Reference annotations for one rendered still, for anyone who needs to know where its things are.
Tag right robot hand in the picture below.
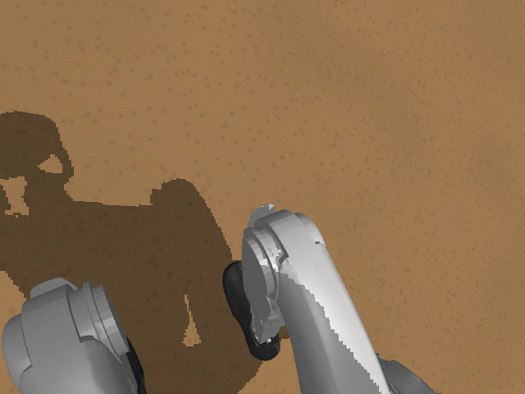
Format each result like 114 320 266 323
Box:
375 352 436 394

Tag right robot foot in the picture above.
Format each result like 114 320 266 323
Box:
222 261 281 361

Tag left robot foot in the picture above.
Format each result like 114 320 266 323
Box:
126 337 147 394

